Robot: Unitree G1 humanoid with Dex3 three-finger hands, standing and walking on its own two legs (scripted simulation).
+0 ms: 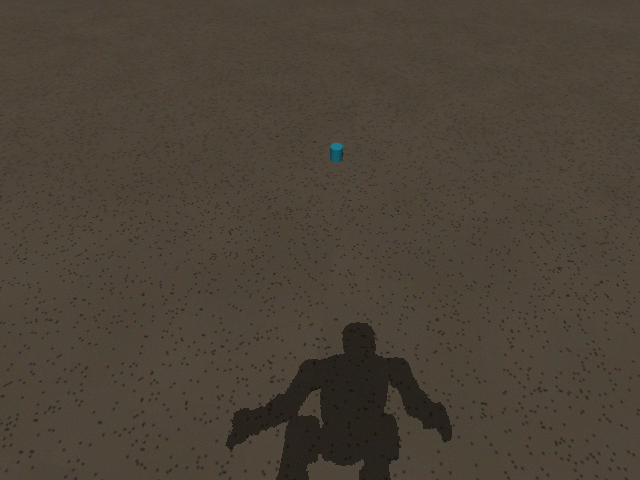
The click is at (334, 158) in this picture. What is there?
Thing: low tin
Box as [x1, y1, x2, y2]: [330, 143, 342, 161]
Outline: 333,143 330,146 330,159 332,161 339,161 341,160 342,145 339,143
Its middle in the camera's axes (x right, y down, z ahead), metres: +0.10 -0.43 +2.00
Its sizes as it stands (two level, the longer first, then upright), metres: 0.064 0.064 0.076
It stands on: the floor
